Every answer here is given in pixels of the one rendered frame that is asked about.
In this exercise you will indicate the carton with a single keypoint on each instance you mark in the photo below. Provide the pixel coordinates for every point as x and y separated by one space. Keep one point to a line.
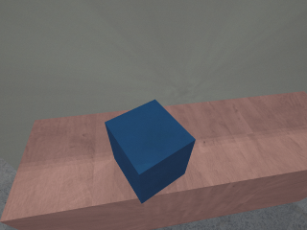
151 148

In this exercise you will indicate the pedestal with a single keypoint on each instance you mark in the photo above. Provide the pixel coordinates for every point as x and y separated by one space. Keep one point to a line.
250 153

